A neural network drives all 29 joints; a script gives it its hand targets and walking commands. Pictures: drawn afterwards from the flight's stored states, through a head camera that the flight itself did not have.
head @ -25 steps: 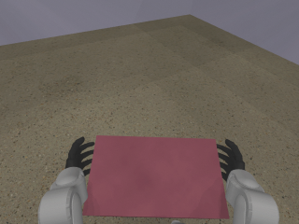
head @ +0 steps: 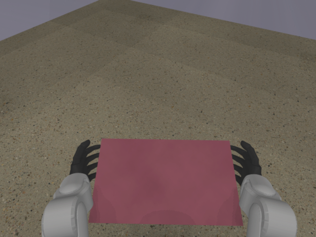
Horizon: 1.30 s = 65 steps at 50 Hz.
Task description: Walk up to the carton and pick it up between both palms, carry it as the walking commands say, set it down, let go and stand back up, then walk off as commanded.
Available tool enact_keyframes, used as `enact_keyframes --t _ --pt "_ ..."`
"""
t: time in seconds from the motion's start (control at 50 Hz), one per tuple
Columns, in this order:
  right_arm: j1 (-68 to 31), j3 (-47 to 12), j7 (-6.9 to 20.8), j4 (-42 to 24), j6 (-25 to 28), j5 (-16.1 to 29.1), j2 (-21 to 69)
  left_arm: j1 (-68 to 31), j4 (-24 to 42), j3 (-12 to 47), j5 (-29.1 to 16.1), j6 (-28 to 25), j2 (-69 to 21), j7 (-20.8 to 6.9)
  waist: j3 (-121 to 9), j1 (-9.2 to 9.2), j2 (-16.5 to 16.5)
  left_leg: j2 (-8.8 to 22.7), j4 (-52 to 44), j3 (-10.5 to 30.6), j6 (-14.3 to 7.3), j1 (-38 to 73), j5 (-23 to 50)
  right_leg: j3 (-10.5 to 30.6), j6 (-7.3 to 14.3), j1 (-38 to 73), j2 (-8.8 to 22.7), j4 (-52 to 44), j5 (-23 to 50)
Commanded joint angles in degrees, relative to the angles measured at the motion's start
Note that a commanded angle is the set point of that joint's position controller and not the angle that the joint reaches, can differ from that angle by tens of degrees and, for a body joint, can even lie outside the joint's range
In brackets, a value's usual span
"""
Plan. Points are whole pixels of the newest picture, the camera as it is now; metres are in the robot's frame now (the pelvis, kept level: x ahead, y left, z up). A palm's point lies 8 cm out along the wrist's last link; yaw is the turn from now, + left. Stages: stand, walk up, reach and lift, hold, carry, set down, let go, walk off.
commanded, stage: carry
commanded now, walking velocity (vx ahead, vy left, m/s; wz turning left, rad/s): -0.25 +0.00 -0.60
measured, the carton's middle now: (164, 184) +0.26 -0.01 +0.01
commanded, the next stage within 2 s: none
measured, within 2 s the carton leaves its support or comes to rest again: neither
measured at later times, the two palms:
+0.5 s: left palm out of the picture +0.10 +0.11 +0.10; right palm out of the picture +0.00 -0.23 +0.11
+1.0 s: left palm out of the picture -0.07 +0.08 +0.09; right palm out of the picture -0.24 -0.23 +0.11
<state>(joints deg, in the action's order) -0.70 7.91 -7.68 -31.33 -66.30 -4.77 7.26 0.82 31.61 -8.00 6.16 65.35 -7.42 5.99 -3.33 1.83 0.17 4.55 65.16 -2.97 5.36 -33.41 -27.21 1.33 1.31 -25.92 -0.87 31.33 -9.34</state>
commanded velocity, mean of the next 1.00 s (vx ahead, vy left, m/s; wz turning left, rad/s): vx -0.25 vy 0.00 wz -0.60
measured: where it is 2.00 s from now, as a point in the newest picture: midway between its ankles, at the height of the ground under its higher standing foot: outside the picture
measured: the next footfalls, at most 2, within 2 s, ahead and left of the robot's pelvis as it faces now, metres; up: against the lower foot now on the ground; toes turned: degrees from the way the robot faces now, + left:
left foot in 0.16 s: -0.06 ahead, +0.11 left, +0.00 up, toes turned +1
right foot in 0.56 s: -0.24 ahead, -0.14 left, +0.00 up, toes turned -27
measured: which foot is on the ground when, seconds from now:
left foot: up 0.00-0.14, down 0.16-0.56, up 0.58-0.96, down 0.98-1.00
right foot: down 0.00-0.16, up 0.18-0.54, down 0.56-1.00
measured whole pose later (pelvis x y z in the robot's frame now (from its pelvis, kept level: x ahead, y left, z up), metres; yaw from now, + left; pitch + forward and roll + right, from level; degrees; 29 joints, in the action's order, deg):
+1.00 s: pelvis -0.36 +0.05 +0.00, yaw -33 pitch +4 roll +2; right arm -2.5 7.6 -6.5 -29.7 -65.9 -5.6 7.3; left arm -0.1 33.5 -8.5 6.9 67.3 -7.3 6.7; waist -4.7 -1.1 -4.9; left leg -1.8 27.7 -6.6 0.4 -13.5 -21.2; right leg 4.9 -1.3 -29.7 -2.0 21.6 0.7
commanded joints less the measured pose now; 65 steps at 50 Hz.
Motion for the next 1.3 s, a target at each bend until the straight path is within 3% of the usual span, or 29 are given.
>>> enact_keyframes --t 0.0,0.08,0.12,0.14,0.16,0.18,0.2,0.24,0.3,0.36,0.46,0.5,0.54,0.56,0.58,0.6,0.66,0.74,0.86,0.92,0.96,0.98,1.0,1.02,1.04,1.06,1.1,1.16,1.28 --pt "-22.2 -46.4 13.8 -2.6 -1.0 22.2 46.3 -20.0 3.6 42.5 -20.5 1.4 -44.1 -12.5 -14.6 -2.87 -10.5 -2.8 -7.9 1.0 -1.3 1.1 -1.8 17.4 5.8 14.1 14.8 -12.5 11.5" --pt "-20.4 -44.5 13.2 -1.8 -1.3 20.7 45.1 -20.3 4.8 43.6 -21.1 2.0 -43.1 -12.5 -15.5 -3.11 -12.4 -6.0 -23.6 -0.3 -3.2 11.1 -2.0 19.8 5.2 11.5 14.2 -16.1 9.0" --pt "-18.6 -43.4 12.9 -0.7 -1.3 19.9 44.8 -21.1 5.4 44.2 -21.6 2.5 -42.9 -12.4 -16.3 -2.26 -13.2 -5.8 -39.3 -2.9 -4.2 23.5 2.2 16.5 0.7 5.6 10.7 -16.7 4.2" --pt "-17.8 -42.8 12.9 -0.1 -1.3 19.3 44.5 -21.6 5.5 44.6 -21.8 2.7 -42.7 -12.3 -16.1 -2.06 -9.5 -3.7 -47.3 -2.0 -4.4 32.4 2.3 13.4 -2.2 -0.7 7.2 -15.3 -3.3" --pt "-17.8 -42.2 12.8 0.1 -1.3 19.0 43.2 -21.8 5.3 45.0 -21.8 3.1 -42.1 -12.1 -14.1 -2.17 -0.5 5.6 -51.7 6.6 -5.6 37.3 -2.5 9.2 -4.0 -8.9 2.7 -8.4 -8.2" --pt "-17.8 -40.2 13.1 0.0 -0.8 18.3 42.6 -24.7 7.8 47.2 -23.0 3.3 -43.0 -12.2 -10.2 -1.61 20.1 26.9 -54.9 25.0 -13.0 25.3 2.6 -2.1 -5.7 -15.6 -4.2 13.5 -20.3" --pt "-19.4 -40.5 13.7 -2.4 -0.7 19.2 43.1 -26.9 8.1 47.3 -23.0 3.4 -43.7 -12.1 -4.8 -3.13 15.6 29.1 -53.3 17.7 -14.2 16.9 18.2 -2.4 -5.1 -15.2 0.2 29.6 -21.2" --pt "-21.2 -40.8 14.1 -3.7 -0.8 19.4 43.8 -27.8 6.8 47.4 -23.7 3.3 -45.2 -12.2 -3.4 -3.59 5.3 19.7 -48.4 4.7 -10.5 11.4 23.4 0.1 -4.0 -10.4 1.7 41.6 -13.7" --pt "-19.9 -39.0 13.8 -3.8 -1.4 19.4 42.2 -27.0 5.6 46.8 -23.8 4.0 -44.0 -11.5 -7.3 -2.64 8.5 13.5 -42.3 -3.5 -9.5 17.8 33.6 -2.4 -4.4 -11.8 0.0 44.8 -11.9" --pt "-17.5 -38.0 13.5 -2.6 -2.3 18.6 40.0 -24.9 4.7 46.2 -23.2 5.0 -42.5 -10.7 -11.0 -2.61 11.7 13.7 -37.6 -4.2 -9.5 23.6 41.9 -5.8 -4.8 -8.3 0.1 33.2 -15.2" --pt "-18.1 -39.3 13.5 -1.0 -2.8 18.5 40.4 -23.7 1.0 43.9 -21.7 6.0 -42.8 -10.6 -11.9 -1.43 16.4 19.5 -37.6 0.4 -10.5 25.3 39.9 -8.6 -3.6 -2.9 0.8 13.4 -19.3" --pt "-19.4 -40.6 13.7 -1.1 -2.5 19.0 42.1 -22.8 -0.1 43.1 -21.6 5.6 -44.6 -11.0 -13.4 -2.21 14.9 19.8 -35.1 -1.1 -8.7 24.1 37.6 -9.2 -2.5 2.3 1.2 0.5 -14.6" --pt "-20.4 -41.5 13.8 -0.9 -2.0 19.8 43.3 -22.2 -0.6 42.2 -21.6 4.9 -46.1 -11.7 -12.8 -2.89 3.4 16.6 -25.8 -5.8 -2.0 13.6 24.1 -2.7 -2.6 12.3 5.8 -13.3 -5.4" --pt "-21.7 -42.8 13.8 -2.7 -1.8 19.8 43.4 -21.7 -0.8 41.7 -21.3 4.3 -46.1 -11.9 -12.3 -3.03 -14.4 9.9 -15.3 -7.5 2.2 -4.9 -2.9 17.1 2.5 20.5 20.3 -12.0 20.1" --pt "-25.3 -45.3 14.1 -5.3 -1.8 21.3 44.5 -21.7 0.7 42.1 -21.4 3.5 -47.1 -12.1 -10.2 -2.15 -18.5 6.4 -3.8 -3.2 3.2 -8.4 -14.2 22.4 8.3 14.3 26.0 -7.6 41.6" --pt "-27.0 -46.0 14.2 -5.0 -1.4 22.1 46.7 -22.4 2.6 42.5 -21.9 2.9 -47.6 -12.3 -11.7 -2.0 -12.5 6.3 3.2 0.4 2.6 -6.9 -11.6 16.6 7.6 15.1 23.2 -5.4 43.7" --pt "-28.0 -48.6 15.0 -4.3 -0.7 24.2 50.2 -21.9 2.9 41.2 -20.7 1.3 -48.7 -12.8 -12.6 -2.13 -10.4 4.5 10.4 2.4 1.2 -5.1 1.4 7.0 4.4 13.4 14.5 -7.5 19.2" --pt "-25.1 -47.0 14.3 -3.6 -0.7 23.1 48.0 -21.0 3.2 41.4 -20.5 1.1 -46.4 -12.8 -12.7 -2.48 -8.5 0.5 3.1 1.6 0.6 -2.6 1.2 12.2 4.4 13.6 13.7 -11.5 8.4" --pt "-21.5 -44.2 13.2 -1.1 -1.4 20.1 45.5 -21.2 3.6 42.8 -20.7 2.1 -43.6 -12.9 -13.5 -2.9 -12.0 -5.5 -16.6 0.5 -2.3 7.7 -1.9 19.5 5.1 13.1 14.8 -17.5 5.0" --pt "-20.2 -43.0 12.9 -0.9 -1.4 19.3 45.5 -22.2 5.1 43.6 -21.0 2.5 -43.8 -12.7 -14.5 -2.46 -15.2 -7.5 -35.2 -3.0 -4.4 21.5 -0.7 16.9 -0.3 8.4 11.6 -21.4 1.2" --pt "-18.8 -41.9 12.7 0.1 -1.4 18.6 45.0 -23.0 5.3 44.2 -21.3 3.0 -43.1 -12.4 -14.0 -1.84 -8.1 -2.7 -50.3 -1.5 -4.9 37.4 1.1 10.7 -5.3 -2.6 5.1 -17.9 -7.9" --pt "-18.5 -41.5 12.6 -0.4 -1.4 18.3 44.0 -22.6 5.8 45.0 -21.6 3.3 -43.1 -12.3 -13.1 -1.59 4.8 10.7 -54.6 11.0 -7.8 38.1 -5.3 3.0 -7.4 -9.8 -1.7 -5.4 -9.3" --pt "-19.1 -40.1 13.0 -1.4 -0.8 17.9 44.1 -26.7 8.7 46.9 -22.5 3.4 -44.4 -12.3 -8.1 -1.45 19.0 29.3 -56.3 23.4 -14.7 22.1 3.1 -5.8 -7.1 -14.0 -4.9 18.7 -22.7" --pt "-20.2 -40.2 13.3 -2.6 -1.0 18.5 44.0 -27.7 7.5 46.1 -22.2 3.7 -44.2 -12.1 -3.2 -2.98 11.6 28.2 -54.8 14.9 -14.4 14.6 13.4 -1.9 -5.6 -13.2 0.5 32.2 -18.7" --pt "-22.1 -40.2 13.7 -3.4 -1.2 18.8 43.9 -28.4 6.8 46.2 -22.2 3.6 -44.7 -12.1 -2.0 -3.35 5.7 22.8 -52.3 7.6 -11.4 10.5 14.2 -0.4 -4.7 -11.0 1.5 38.7 -13.8" --pt "-23.8 -40.5 14.1 -4.9 -1.2 19.7 44.1 -28.9 7.1 46.6 -22.8 3.6 -45.9 -11.9 -1.9 -3.7 5.2 18.7 -50.8 1.9 -9.0 9.8 13.3 -0.8 -4.4 -10.6 1.1 42.3 -10.4" --pt "-22.5 -39.5 13.9 -5.0 -1.7 20.0 43.2 -28.5 6.6 46.4 -23.3 4.0 -45.2 -11.4 -5.1 -3.1 8.3 13.9 -44.8 -3.9 -8.3 15.0 25.7 -2.5 -4.1 -11.6 -0.6 47.1 -9.7" --pt "-18.0 -37.6 13.6 -2.5 -2.6 18.7 40.1 -26.0 5.2 46.2 -22.9 5.2 -43.0 -10.4 -9.3 -2.76 11.3 13.0 -37.2 -6.0 -8.5 23.8 41.9 -5.3 -4.9 -10.7 0.0 36.3 -12.3" --pt "-18.8 -38.6 13.5 -1.1 -2.8 18.2 40.4 -24.8 1.3 44.4 -21.8 6.3 -43.7 -10.3 -10.9 -1.3 17.5 19.6 -35.9 -0.2 -10.3 26.3 43.4 -9.1 -3.4 -4.6 1.3 13.3 -18.0"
